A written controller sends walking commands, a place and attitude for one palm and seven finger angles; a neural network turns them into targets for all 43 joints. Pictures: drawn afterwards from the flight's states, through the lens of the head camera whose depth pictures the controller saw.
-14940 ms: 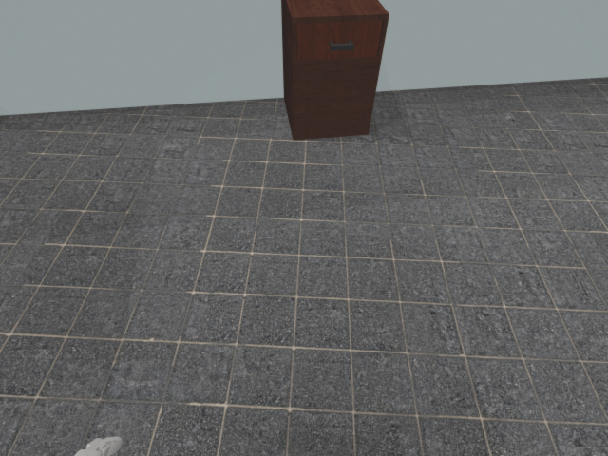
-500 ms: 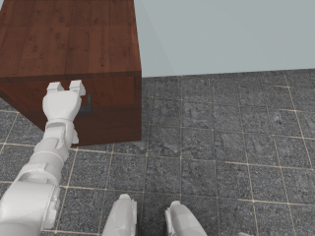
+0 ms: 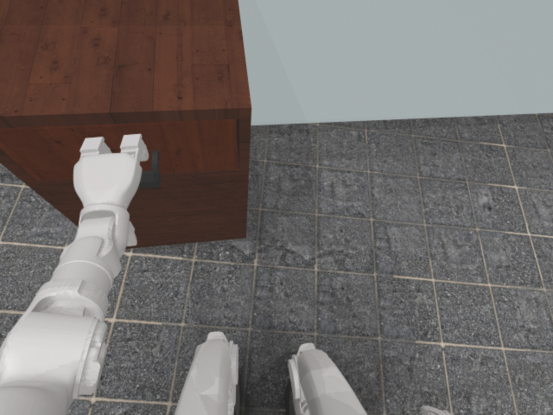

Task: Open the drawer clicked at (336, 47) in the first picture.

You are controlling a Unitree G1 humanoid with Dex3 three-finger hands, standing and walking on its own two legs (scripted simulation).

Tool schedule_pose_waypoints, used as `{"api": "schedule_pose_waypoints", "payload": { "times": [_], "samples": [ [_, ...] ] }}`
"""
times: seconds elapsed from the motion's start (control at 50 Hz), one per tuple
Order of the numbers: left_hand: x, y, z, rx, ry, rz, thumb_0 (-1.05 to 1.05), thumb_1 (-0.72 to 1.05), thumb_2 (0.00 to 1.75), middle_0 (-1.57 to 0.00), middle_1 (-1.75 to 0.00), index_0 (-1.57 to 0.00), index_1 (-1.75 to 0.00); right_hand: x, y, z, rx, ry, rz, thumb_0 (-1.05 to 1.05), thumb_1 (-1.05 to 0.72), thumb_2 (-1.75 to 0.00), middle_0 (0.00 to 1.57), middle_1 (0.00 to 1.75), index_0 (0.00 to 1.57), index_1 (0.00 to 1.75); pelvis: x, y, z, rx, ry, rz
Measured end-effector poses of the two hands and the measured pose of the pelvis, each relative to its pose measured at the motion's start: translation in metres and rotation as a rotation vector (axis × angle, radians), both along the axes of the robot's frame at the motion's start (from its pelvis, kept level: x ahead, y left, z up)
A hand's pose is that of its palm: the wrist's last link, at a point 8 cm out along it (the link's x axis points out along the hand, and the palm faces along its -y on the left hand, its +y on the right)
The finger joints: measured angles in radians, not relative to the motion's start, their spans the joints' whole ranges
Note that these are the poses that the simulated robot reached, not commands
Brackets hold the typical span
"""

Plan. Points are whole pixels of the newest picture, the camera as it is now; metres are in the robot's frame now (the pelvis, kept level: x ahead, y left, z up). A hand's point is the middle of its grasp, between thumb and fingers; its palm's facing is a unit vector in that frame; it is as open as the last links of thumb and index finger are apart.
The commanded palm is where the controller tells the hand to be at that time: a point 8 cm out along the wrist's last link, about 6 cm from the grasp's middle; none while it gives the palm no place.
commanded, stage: lower the fingers behind the handle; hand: left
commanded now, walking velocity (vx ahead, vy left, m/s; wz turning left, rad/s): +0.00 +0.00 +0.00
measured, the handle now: (128, 169) +0.52 +0.25 -0.10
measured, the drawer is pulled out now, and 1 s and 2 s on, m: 0.00 0.00 0.00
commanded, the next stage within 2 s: close the thumb around the handle in 1.30 s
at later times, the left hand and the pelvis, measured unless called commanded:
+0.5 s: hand (129, 199) +0.45 +0.24 -0.10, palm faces -0.03 -0.03 -1.00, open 13.8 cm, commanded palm +0.44 +0.22 -0.04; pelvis +0.00 -0.01 -0.03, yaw -1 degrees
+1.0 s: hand (131, 207) +0.45 +0.24 -0.13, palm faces -0.01 -0.04 -1.00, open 13.9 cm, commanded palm +0.44 +0.22 -0.07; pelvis -0.01 -0.01 -0.06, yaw -2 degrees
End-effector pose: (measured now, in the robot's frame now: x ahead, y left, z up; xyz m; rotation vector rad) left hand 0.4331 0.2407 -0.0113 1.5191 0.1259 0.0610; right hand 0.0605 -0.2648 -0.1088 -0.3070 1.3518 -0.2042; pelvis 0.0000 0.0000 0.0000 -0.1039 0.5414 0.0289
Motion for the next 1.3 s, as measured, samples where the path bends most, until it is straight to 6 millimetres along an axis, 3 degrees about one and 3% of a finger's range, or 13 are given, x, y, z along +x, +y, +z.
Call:
{"api": "schedule_pose_waypoints", "payload": {
  "times": [0.42,0.7,0.98,1.3],
  "samples": [
    [0.001,-0.004,-0.028,0.022,0.002,0.019,0.0,-0.48,0.3,-0.32,-1.2,-0.32,-1.2,-0.014,-0.002,-0.03,0.03,0.036,-0.003,0.0,-0.91,-0.9,0.2,0.3,0.2,0.3,-0.005,-0.007,-0.023,0.003,0.035,-0.013],
    [0.0,0.002,-0.041,0.012,0.007,0.013,0.0,-0.48,0.3,-0.29,-1.19,-0.31,-1.2,-0.004,-0.011,-0.044,0.017,0.019,0.015,0.0,-0.91,-0.9,0.2,0.3,0.2,0.3,-0.005,-0.011,-0.038,0.005,0.051,-0.025],
    [0.0,0.003,-0.06,0.014,-0.03,0.005,0.0,-0.49,0.3,-0.27,-1.2,-0.31,-1.19,0.003,-0.004,-0.066,0.034,0.016,0.033,0.0,-0.91,-0.9,0.2,0.3,0.2,0.3,-0.009,-0.007,-0.055,-0.002,0.071,-0.027],
    [0.001,0.003,-0.059,0.015,-0.011,0.002,0.0,-0.49,0.3,-0.28,-1.2,-0.32,-1.2,-0.013,-0.001,-0.063,0.029,0.025,0.02,0.0,-0.91,-0.9,0.2,0.3,0.2,0.3,-0.013,-0.006,-0.055,-0.006,0.068,-0.027]
  ]
}}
